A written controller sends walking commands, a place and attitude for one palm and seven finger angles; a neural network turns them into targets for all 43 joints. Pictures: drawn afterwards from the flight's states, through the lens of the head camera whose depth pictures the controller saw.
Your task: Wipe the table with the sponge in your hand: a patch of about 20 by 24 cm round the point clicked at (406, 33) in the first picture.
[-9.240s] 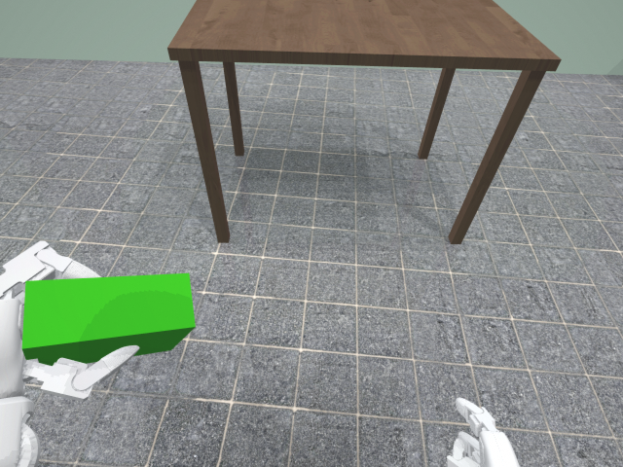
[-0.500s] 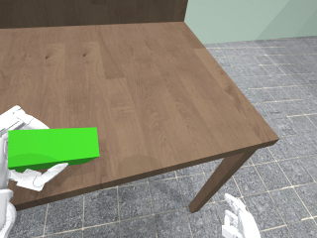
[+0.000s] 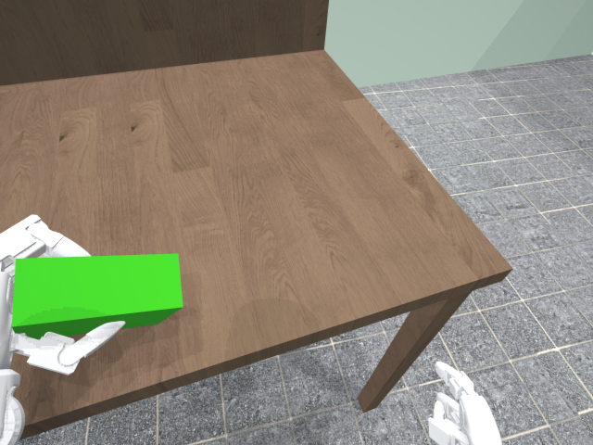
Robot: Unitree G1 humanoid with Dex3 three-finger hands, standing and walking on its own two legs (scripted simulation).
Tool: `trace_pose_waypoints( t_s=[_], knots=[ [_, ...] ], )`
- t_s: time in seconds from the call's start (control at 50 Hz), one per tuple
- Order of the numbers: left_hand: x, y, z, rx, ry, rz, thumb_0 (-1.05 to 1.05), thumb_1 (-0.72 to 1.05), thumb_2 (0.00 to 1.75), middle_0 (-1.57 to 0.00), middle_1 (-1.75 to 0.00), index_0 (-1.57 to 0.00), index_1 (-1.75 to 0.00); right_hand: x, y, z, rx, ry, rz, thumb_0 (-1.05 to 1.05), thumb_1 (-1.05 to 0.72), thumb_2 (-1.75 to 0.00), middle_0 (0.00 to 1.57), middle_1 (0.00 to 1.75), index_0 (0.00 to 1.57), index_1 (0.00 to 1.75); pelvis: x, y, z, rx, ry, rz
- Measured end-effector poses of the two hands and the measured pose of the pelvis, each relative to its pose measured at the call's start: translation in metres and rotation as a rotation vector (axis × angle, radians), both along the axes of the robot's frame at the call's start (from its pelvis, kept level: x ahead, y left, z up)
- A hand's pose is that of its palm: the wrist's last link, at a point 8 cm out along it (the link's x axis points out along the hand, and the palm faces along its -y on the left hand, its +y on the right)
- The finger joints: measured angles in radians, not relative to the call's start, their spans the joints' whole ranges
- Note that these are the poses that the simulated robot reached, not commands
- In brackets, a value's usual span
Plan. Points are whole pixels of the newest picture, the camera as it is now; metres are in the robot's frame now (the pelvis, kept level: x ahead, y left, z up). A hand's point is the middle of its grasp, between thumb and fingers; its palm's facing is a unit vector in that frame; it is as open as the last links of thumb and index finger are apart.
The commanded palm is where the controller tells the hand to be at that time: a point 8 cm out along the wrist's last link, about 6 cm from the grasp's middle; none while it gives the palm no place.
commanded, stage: come to a stop and stand still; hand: left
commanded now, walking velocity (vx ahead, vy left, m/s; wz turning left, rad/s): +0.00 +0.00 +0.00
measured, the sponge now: (124, 295) +0.23 +0.21 +0.14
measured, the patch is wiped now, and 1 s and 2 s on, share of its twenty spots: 0.00 0.00 0.00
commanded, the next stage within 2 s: look again from close up in 0.38 s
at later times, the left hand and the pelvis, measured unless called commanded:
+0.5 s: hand (87, 291) +0.22 +0.23 +0.16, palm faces +0.37 -0.84 -0.40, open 9.4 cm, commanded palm +0.17 +0.27 +0.17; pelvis +0.00 -0.01 +0.00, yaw -1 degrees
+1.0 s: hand (63, 300) +0.21 +0.26 +0.15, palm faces +0.38 -0.84 -0.39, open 9.4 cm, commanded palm +0.16 +0.28 +0.17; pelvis +0.00 +0.00 +0.00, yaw +0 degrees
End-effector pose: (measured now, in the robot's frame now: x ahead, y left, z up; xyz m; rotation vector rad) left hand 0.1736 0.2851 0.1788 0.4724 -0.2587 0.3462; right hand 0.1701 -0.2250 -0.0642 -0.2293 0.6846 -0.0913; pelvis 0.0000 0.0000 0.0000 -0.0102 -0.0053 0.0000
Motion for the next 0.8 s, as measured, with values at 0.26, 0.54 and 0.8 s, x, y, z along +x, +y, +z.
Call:
trace_pose_waypoints(
  t_s=[0.26, 0.54, 0.8],
  knots=[
    [0.005, -0.012, -0.015, -0.06, 0.063, 0.031, -0.02, -0.44, 1.02, -0.8, -1.36, -0.82, -1.36, 0.001, -0.01, -0.006, 0.023, 0.022, -0.015, 0.01, -0.9, -0.9, 0.2, 0.3, 0.2, 0.3, 0.003, -0.012, 0.001, -0.002, 0.0, -0.005],
    [0.009, -0.011, -0.007, -0.024, 0.059, 0.012, -0.02, -0.44, 1.02, -0.8, -1.36, -0.82, -1.36, -0.005, -0.013, -0.009, 0.02, 0.045, -0.043, 0.01, -0.9, -0.9, 0.2, 0.3, 0.2, 0.3, 0.004, -0.011, 0.001, -0.002, 0.003, -0.009],
    [0.003, -0.002, -0.01, -0.046, 0.052, 0.01, -0.02, -0.44, 1.02, -0.8, -1.36, -0.82, -1.36, -0.003, 0.0, -0.003, 0.005, 0.027, -0.028, 0.01, -0.9, -0.9, 0.2, 0.3, 0.2, 0.3, 0.001, -0.001, 0.001, -0.006, -0.002, -0.001]
  ],
)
